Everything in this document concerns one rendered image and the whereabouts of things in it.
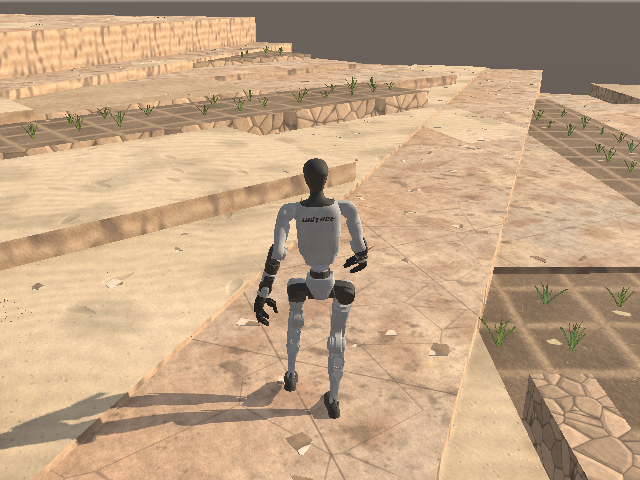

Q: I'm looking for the robot left hand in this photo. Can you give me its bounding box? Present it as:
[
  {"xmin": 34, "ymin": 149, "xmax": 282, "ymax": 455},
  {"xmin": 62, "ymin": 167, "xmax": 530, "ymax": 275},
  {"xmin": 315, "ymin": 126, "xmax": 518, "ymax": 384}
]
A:
[{"xmin": 254, "ymin": 295, "xmax": 278, "ymax": 326}]

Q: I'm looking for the right robot shin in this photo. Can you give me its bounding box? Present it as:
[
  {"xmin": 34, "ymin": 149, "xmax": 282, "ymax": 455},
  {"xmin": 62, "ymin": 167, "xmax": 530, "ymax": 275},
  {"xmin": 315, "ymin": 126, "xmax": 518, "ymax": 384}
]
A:
[{"xmin": 328, "ymin": 337, "xmax": 346, "ymax": 404}]

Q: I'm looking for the left robot forearm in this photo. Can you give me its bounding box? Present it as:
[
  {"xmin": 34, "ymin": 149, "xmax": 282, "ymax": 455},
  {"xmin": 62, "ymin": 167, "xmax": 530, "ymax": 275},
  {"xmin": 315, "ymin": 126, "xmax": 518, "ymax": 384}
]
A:
[{"xmin": 257, "ymin": 244, "xmax": 280, "ymax": 298}]

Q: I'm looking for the right robot upper arm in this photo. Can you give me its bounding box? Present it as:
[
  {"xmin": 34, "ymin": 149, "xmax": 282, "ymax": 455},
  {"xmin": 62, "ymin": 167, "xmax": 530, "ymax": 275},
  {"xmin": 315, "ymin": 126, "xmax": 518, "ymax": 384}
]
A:
[{"xmin": 338, "ymin": 200, "xmax": 366, "ymax": 253}]

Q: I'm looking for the robot left thigh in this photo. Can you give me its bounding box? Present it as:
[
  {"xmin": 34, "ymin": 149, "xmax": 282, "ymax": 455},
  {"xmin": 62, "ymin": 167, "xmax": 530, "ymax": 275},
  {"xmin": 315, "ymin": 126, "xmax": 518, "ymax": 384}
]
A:
[{"xmin": 287, "ymin": 278, "xmax": 308, "ymax": 329}]

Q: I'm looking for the left robot upper arm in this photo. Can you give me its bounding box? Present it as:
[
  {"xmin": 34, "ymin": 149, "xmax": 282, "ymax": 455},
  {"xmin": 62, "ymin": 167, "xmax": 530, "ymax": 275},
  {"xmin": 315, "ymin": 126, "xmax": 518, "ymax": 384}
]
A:
[{"xmin": 271, "ymin": 202, "xmax": 297, "ymax": 261}]

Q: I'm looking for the right robot forearm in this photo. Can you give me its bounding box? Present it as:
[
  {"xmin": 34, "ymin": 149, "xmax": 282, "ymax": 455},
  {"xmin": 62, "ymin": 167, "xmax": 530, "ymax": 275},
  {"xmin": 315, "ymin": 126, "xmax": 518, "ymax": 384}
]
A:
[{"xmin": 354, "ymin": 237, "xmax": 368, "ymax": 263}]

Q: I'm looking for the robot right hand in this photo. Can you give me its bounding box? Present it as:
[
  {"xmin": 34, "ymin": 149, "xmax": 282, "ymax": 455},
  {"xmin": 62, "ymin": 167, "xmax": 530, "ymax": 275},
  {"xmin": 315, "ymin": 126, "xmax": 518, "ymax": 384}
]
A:
[{"xmin": 343, "ymin": 255, "xmax": 367, "ymax": 273}]

